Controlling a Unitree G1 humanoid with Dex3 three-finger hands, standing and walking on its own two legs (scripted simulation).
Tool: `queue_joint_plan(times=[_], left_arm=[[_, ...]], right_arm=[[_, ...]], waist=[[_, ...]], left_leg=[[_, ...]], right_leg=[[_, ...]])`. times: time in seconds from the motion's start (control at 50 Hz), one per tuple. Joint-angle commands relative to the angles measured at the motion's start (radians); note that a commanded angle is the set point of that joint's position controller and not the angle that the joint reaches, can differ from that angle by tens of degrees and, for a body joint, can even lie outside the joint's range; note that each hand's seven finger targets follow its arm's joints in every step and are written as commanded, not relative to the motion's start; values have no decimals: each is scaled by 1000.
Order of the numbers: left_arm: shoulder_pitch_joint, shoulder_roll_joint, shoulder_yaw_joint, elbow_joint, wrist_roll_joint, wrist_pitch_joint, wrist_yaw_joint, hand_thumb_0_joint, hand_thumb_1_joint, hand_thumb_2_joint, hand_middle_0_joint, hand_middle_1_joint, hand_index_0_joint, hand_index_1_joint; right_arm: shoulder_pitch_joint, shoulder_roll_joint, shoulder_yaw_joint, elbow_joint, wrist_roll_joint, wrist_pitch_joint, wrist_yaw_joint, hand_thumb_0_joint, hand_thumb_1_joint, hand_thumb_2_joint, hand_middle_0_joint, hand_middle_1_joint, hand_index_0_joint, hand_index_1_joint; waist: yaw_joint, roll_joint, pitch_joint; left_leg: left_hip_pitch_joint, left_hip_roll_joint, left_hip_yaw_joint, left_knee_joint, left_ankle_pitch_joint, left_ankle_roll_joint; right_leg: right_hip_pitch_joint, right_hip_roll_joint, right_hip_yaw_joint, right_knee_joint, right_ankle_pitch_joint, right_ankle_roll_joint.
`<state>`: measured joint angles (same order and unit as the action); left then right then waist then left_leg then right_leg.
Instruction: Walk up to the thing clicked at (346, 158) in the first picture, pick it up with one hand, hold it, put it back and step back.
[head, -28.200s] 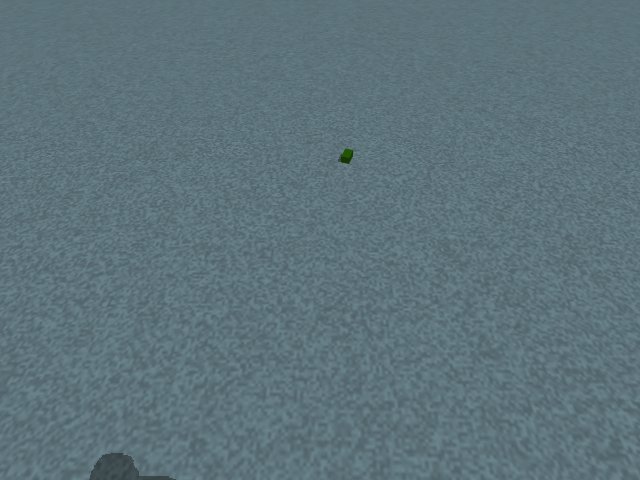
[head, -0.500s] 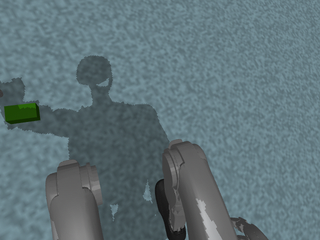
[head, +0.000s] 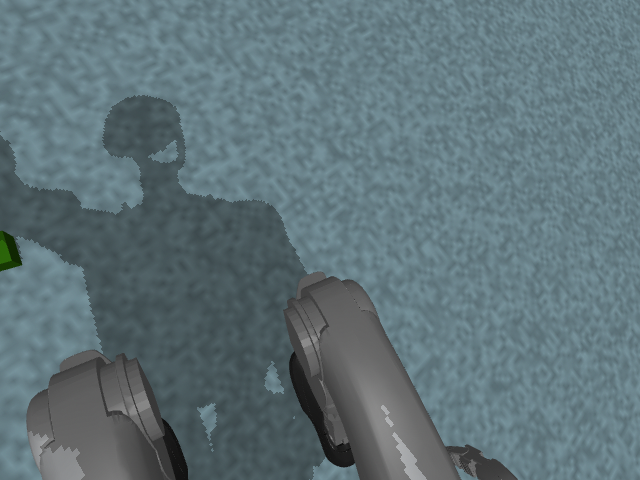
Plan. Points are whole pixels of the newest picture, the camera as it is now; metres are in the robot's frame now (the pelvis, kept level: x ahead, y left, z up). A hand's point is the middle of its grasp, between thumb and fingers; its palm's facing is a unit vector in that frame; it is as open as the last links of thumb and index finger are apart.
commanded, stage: approach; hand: left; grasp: from above
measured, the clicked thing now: out of the picture +0.48 +0.32 -0.31
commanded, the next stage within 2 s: close in in 0.90 s
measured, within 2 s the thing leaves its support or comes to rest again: neither
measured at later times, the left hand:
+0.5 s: hand out of the picture +0.47 +0.33 -0.18, palm faces -0.33 -0.07 -0.94, open 12.8 cm
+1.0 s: hand out of the picture +0.46 +0.32 -0.18, palm faces -0.41 -0.08 -0.91, open 12.3 cm
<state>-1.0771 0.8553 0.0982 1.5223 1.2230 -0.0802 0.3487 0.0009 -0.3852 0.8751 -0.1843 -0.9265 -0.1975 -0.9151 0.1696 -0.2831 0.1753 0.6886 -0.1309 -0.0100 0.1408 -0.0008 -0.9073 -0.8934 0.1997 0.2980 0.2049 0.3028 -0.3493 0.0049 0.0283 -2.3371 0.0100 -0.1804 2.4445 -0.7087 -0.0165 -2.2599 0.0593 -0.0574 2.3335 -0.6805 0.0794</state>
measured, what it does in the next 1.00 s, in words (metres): stands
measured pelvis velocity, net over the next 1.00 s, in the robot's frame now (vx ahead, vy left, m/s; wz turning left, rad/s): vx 0.00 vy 0.00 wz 0.00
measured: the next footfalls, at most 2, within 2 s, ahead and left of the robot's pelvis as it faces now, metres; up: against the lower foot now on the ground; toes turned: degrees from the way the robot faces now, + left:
none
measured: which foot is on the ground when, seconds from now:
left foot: down 0.00-1.00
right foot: down 0.00-1.00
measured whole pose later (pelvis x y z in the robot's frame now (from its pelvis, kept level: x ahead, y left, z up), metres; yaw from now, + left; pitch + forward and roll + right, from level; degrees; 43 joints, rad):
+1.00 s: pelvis +0.00 +0.00 +0.01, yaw +0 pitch +33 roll -11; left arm -0.88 0.84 0.08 1.23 1.22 -0.28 0.32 0.00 -0.22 0.76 -0.31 -0.85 -0.33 -0.83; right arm 0.20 -0.29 0.14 0.68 -0.14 0.00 0.15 0.00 -0.90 -0.89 0.20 0.30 0.21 0.30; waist -0.26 -0.04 0.01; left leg -2.32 -0.01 -0.19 2.43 -0.70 -0.02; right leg -2.22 0.04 -0.08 2.31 -0.69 0.06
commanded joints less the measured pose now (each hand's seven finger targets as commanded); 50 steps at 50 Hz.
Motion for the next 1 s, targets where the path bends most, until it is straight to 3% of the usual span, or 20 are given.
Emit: queue_joint_plan(times=[0.0,0.08,0.1,0.2,0.26,0.32,0.4,0.44,0.5,0.54,0.6,0.62,0.64,0.66,0.74,0.82,0.84,0.88,0.96,0.98], left_arm=[[-106,331,35,-152,-75,-42,-69,0,-397,858,-185,-919,-199,-902],[-119,324,63,-277,-86,-173,-91,0,-359,824,-215,-903,-233,-882],[-145,306,58,-301,-80,-212,-86,0,-353,816,-217,-902,-237,-880],[-165,218,9,-438,-33,-326,-4,0,-350,826,-209,-892,-227,-871],[-216,175,-24,-370,10,-323,74,0,-363,861,-197,-902,-210,-886],[-268,237,20,-264,79,-285,157,0,-354,889,-212,-890,-217,-882],[-346,297,39,-155,159,-200,219,0,-281,927,-271,-917,-274,-912],[-341,308,44,-86,161,-149,230,0,-280,885,-263,-916,-273,-904],[-366,273,-5,12,143,-96,200,0,-308,808,-211,-932,-240,-901],[-350,245,-32,40,110,-67,157,0,-327,806,-180,-966,-216,-927],[-284,251,-49,42,58,-52,71,0,-312,787,-178,-993,-224,-945],[-262,287,-31,6,42,-59,45,0,-313,791,-195,-972,-234,-930],[-239,287,-46,-8,36,-63,15,0,-298,778,-213,-957,-251,-916],[-231,326,-15,-49,15,-74,-4,0,-282,760,-220,-959,-263,-913],[-180,377,47,-230,-19,-133,-51,0,-244,755,-283,-920,-316,-885],[-104,366,96,-550,-48,-206,-42,0,-193,739,-329,-850,-354,-822],[-60,314,77,-541,-49,-209,-37,0,-206,732,-319,-828,-342,-802],[-142,283,51,-603,-37,-216,-16,0,-233,732,-304,-813,-323,-792],[-187,210,16,-373,0,-189,42,0,-212,820,-347,-773,-344,-774],[-184,212,10,-312,21,-182,56,0,-183,826,-354,-793,-357,-787]], right_arm=[[158,-275,-85,-39,1,7,-22,0,-903,-894,200,300,200,300],[186,-277,-98,-24,-16,18,-21,0,-904,-895,200,300,200,300],[196,-281,-100,-20,-26,19,-20,0,-903,-894,200,300,200,300],[176,-274,-138,-2,-36,18,-15,0,-901,-893,200,300,200,300],[150,-273,-140,25,-42,18,-14,0,-900,-893,200,300,200,300],[138,-286,-137,43,-48,13,-20,0,-899,-894,200,300,200,300],[110,-290,-126,43,-48,5,-21,0,-902,-896,200,300,200,300],[95,-291,-121,32,-45,-1,-18,0,-904,-897,200,300,200,300],[100,-294,-106,21,-41,-15,-18,0,-903,-896,200,300,200,300],[113,-298,-98,10,-41,-27,-22,0,-901,-895,200,300,200,300],[121,-306,-90,-14,-32,-38,-21,0,-901,-894,200,300,200,300],[109,-316,-95,-34,-29,-38,-23,0,-902,-895,200,300,200,300],[119,-304,-84,-22,-27,-35,-22,0,-903,-895,200,300,200,300],[128,-313,-86,-35,-30,-33,-23,0,-903,-895,200,300,200,300],[171,-312,-84,-50,-29,-18,-17,0,-911,-898,200,300,200,300],[200,-313,-130,-61,-15,1,-16,0,-905,-896,200,300,200,300],[199,-310,-141,-60,-11,2,-14,0,-903,-895,200,300,200,300],[212,-288,-149,-48,-9,7,-10,0,-902,-895,200,300,200,300],[221,-268,-130,-9,-8,4,-9,0,-896,-893,200,300,200,300],[213,-264,-121,-5,-9,3,-11,0,-892,-891,200,300,200,300]], waist=[[77,208,-675],[66,232,-694],[51,249,-692],[47,365,-716],[28,378,-679],[29,394,-638],[36,466,-639],[44,451,-632],[7,405,-606],[-13,344,-588],[-6,305,-567],[9,286,-607],[16,313,-616],[25,301,-652],[64,362,-712],[96,476,-861],[94,460,-836],[66,448,-836],[26,384,-661],[33,370,-636]], left_leg=[[374,-14,119,-246,189,65],[433,-10,110,-219,220,48],[440,-10,106,-209,216,43],[602,0,93,-219,214,20],[611,-2,92,-219,218,18],[605,-4,95,-238,200,13],[631,-2,94,-266,198,10],[584,-6,98,-267,185,17],[527,-8,96,-262,141,34],[496,-10,90,-250,123,46],[463,-13,74,-253,114,50],[480,-9,66,-253,137,48],[482,-13,77,-249,161,48],[495,-11,72,-248,199,45],[552,-12,80,-238,283,27],[706,-3,75,-255,370,9],[707,-3,71,-255,373,9],[679,3,89,-247,352,19],[573,-1,92,-256,251,30],[553,0,90,-261,221,32]], right_leg=[[492,13,-99,-236,225,-92],[493,14,-108,-242,237,-96],[478,15,-116,-245,229,-99],[365,14,-131,-222,226,-104],[303,12,-144,-204,235,-104],[242,5,-154,-185,218,-105],[180,0,-156,-154,224,-110],[176,-3,-151,-150,219,-112],[180,1,-145,-174,191,-110],[206,3,-143,-193,181,-104],[238,1,-138,-194,169,-102],[265,1,-140,-190,188,-103],[299,3,-130,-190,204,-103],[333,2,-133,-189,234,-101],[395,4,-135,-200,275,-110],[406,3,-135,-196,325,-118],[379,0,-133,-196,329,-118],[379,5,-125,-211,341,-113],[294,5,-139,-228,276,-112],[272,7,-143,-229,249,-112]])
